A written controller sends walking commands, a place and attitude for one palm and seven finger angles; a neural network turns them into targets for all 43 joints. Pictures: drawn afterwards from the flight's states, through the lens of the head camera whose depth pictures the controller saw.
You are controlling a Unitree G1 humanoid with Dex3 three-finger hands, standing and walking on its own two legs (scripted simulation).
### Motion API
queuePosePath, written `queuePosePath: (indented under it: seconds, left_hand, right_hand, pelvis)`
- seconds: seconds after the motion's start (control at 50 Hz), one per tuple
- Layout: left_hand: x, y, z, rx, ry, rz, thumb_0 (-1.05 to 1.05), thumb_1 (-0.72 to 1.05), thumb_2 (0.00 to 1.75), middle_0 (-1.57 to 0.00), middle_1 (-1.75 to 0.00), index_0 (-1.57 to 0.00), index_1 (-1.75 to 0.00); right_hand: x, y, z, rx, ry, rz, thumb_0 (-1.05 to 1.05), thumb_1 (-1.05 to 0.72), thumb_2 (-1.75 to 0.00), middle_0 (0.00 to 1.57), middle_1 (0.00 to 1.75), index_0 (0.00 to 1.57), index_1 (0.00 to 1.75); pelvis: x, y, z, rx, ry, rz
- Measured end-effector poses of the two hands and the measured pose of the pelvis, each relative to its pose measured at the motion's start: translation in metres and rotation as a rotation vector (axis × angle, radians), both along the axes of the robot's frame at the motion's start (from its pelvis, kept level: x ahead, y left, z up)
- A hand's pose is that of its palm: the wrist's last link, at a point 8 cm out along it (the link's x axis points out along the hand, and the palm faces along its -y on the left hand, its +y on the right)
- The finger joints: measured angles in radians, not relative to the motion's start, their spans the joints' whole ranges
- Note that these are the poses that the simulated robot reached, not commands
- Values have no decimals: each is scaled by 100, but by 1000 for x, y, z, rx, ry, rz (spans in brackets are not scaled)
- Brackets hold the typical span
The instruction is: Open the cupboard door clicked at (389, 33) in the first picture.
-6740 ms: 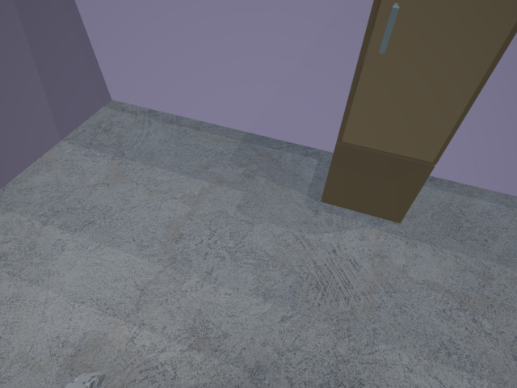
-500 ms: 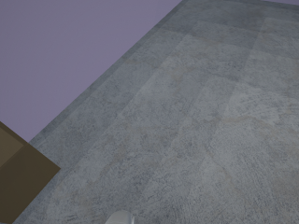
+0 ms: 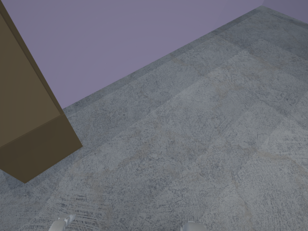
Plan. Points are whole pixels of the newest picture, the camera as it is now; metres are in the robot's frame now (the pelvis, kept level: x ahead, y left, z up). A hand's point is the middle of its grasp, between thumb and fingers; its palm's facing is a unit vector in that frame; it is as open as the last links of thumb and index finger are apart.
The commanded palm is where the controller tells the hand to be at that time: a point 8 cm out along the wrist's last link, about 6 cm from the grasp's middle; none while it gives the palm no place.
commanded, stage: turn to face it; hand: left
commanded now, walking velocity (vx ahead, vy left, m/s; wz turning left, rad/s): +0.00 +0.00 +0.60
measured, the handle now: out of the picture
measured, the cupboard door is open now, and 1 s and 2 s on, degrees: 0 0 0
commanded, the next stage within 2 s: take the last steps up to it in 1.28 s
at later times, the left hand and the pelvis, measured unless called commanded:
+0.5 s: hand out of the picture +0.01 +0.17 -0.15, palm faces +0.32 -0.90 -0.29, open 7.4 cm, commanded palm none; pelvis +0.01 -0.04 +0.00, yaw +19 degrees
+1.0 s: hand out of the picture -0.05 +0.26 -0.16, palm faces +0.57 -0.79 -0.24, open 7.4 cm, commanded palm none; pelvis -0.01 +0.02 +0.00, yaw +34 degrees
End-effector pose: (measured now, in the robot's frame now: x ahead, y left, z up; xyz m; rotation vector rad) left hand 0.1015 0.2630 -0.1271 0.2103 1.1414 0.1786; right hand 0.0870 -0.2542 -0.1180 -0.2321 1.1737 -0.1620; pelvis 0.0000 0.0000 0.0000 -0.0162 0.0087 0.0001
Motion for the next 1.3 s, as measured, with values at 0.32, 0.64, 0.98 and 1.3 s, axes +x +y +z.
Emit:
queuePosePath:
  seconds: [0.32, 0.64, 0.98, 1.3]
  left_hand:
    - [-27, -53, 32, 68, -59, 129, 0, 90, 90, -20, -30, -20, -30]
    - [-190, -28, -29, -50, 172, 481, 0, 90, 90, -20, -30, -20, -30]
    - [-184, 28, -6, -32, 28, 591, 0, 90, 90, -20, -29, -20, -30]
    - [-161, -24, 9, 31, -24, 632, 0, 90, 90, -20, -29, -20, -30]
  right_hand:
    - [4, -46, -36, 78, 142, 98, 1, -90, -90, 20, 29, 20, 30]
    - [112, 44, -16, -14, 14, 443, 1, -91, -90, 20, 29, 20, 30]
    - [99, 112, 9, -8, -2, 565, 1, -90, -90, 20, 29, 21, 30]
    - [68, 52, -36, 36, 187, 555, 1, -90, -90, 20, 29, 21, 30]
  pelvis:
    - [11, -48, 0, 60, -12, 215]
    - [3, -7, -19, 9, -12, 430]
    - [-12, 25, 4, -22, -14, 580]
    - [3, -19, -6, 28, 11, 672]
